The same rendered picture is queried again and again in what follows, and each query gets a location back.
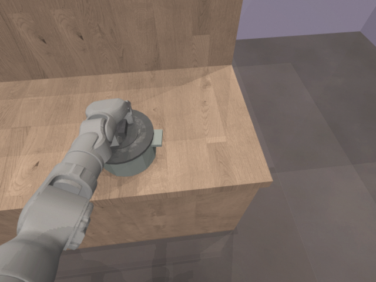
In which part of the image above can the robot left forearm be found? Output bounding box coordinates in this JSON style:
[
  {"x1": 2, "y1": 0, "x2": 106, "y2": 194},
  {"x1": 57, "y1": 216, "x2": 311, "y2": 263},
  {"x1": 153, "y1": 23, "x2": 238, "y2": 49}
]
[{"x1": 16, "y1": 112, "x2": 117, "y2": 235}]

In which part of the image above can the lid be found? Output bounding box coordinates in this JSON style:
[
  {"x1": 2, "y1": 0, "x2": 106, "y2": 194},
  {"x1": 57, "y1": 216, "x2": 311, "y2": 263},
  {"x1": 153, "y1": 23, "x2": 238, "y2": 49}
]
[{"x1": 106, "y1": 110, "x2": 154, "y2": 165}]

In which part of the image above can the left robot upper arm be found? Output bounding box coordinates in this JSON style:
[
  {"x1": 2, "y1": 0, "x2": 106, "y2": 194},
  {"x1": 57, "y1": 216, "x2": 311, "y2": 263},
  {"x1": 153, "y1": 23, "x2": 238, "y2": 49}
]
[{"x1": 0, "y1": 185, "x2": 94, "y2": 282}]

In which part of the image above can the knob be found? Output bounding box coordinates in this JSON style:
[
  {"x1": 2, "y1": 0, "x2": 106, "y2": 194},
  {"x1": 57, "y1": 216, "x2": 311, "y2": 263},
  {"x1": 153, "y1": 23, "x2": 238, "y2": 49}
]
[{"x1": 116, "y1": 119, "x2": 128, "y2": 137}]

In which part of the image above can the robot left hand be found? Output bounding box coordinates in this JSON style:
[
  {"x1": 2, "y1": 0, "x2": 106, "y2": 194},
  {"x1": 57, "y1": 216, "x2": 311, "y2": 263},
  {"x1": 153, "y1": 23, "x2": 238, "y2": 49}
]
[{"x1": 85, "y1": 98, "x2": 134, "y2": 147}]

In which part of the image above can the pot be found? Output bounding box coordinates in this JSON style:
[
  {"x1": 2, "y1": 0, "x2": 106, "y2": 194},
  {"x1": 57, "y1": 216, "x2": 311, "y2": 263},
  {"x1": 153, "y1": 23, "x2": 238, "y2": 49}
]
[{"x1": 104, "y1": 129, "x2": 163, "y2": 177}]

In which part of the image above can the table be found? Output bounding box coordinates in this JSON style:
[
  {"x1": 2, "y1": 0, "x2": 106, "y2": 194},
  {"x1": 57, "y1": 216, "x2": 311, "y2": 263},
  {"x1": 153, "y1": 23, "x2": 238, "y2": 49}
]
[{"x1": 0, "y1": 0, "x2": 273, "y2": 250}]

